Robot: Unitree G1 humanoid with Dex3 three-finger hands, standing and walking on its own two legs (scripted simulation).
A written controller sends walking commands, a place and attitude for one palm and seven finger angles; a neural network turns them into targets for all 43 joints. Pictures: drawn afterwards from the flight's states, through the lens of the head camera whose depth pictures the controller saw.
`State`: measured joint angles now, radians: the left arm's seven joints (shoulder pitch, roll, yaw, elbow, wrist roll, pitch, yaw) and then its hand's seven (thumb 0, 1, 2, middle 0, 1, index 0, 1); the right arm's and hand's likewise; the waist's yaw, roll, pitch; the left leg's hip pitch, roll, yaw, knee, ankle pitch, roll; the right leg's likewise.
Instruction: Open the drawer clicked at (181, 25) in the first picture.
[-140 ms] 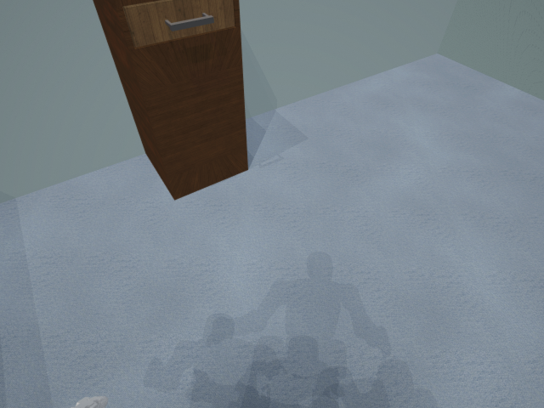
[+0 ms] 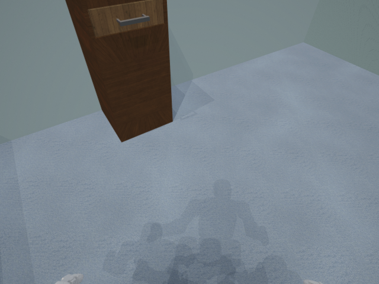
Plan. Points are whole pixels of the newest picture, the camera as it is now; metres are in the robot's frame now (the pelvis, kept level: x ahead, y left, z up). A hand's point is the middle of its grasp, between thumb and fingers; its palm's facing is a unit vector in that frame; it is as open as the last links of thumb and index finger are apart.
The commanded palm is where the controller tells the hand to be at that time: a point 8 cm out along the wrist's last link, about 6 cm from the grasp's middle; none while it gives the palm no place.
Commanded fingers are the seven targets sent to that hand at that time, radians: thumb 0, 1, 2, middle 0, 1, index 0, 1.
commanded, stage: stand and wait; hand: left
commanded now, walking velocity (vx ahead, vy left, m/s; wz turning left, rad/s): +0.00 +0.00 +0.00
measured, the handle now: (133, 19) +1.28 +0.37 +0.05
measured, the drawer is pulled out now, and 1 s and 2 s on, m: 0.00 0.00 0.00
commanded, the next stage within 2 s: look at it before walking up in 0.70 s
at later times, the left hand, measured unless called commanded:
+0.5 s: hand out of the picture +0.05 +0.24 -0.15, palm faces -0.02 -0.94 -0.34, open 7.4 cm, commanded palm none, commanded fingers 0.00 0.90 0.90 -0.20 -0.30 -0.20 -0.30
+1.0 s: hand out of the picture +0.06 +0.24 -0.15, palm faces -0.04 -0.94 -0.33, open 7.4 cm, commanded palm none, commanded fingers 0.00 0.90 0.90 -0.20 -0.30 -0.20 -0.30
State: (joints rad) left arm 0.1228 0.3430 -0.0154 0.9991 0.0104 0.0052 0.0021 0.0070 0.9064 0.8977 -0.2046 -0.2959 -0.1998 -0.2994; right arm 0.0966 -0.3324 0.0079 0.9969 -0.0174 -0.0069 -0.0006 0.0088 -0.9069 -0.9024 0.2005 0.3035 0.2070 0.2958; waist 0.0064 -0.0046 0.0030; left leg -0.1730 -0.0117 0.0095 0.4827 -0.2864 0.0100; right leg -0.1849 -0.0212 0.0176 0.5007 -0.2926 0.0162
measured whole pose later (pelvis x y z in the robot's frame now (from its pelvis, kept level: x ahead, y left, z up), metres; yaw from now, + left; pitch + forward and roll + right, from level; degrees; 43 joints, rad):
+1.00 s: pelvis -0.02 -0.01 +0.01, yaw -1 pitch -2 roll +0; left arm 0.13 0.34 -0.01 1.08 0.01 0.00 0.00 0.01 0.91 0.90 -0.21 -0.30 -0.20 -0.30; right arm 0.12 -0.34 0.00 1.11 -0.01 -0.01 0.00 0.01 -0.91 -0.90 0.20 0.30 0.21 0.30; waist 0.00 -0.01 0.03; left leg -0.15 0.00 0.01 0.38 -0.21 0.00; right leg -0.16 -0.01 0.02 0.40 -0.21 0.01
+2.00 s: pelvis +0.12 -0.01 +0.00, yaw -14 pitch +1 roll -1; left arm 0.49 0.12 0.02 1.11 0.03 -0.04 0.00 0.01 0.91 0.90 -0.21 -0.30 -0.20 -0.30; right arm 0.15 -0.18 -0.04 0.99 -0.02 -0.01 0.03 0.01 -0.91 -0.90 0.20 0.30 0.20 0.30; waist 0.05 -0.01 0.03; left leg -0.56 0.10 0.08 0.84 -0.25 -0.03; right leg -0.05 0.02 0.06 0.37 -0.33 0.00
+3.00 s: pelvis +0.55 -0.12 -0.01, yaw -34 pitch +0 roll -3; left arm 0.31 0.22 0.07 1.07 0.03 -0.04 0.00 -0.01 0.93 0.90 -0.20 -0.30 -0.20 -0.30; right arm 0.20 -0.21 -0.06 1.00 -0.03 -0.04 0.02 0.02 -0.95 -0.90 0.20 0.30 0.20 0.29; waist 0.01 0.01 0.02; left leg -0.45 0.15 0.12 0.67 -0.25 -0.03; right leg -0.13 0.00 -0.09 0.50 -0.36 0.01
